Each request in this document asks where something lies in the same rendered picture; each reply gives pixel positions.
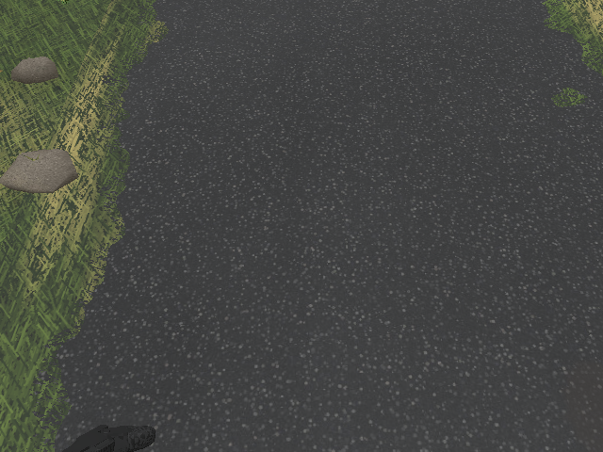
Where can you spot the left robot hand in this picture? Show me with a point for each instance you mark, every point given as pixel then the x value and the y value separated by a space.
pixel 119 439

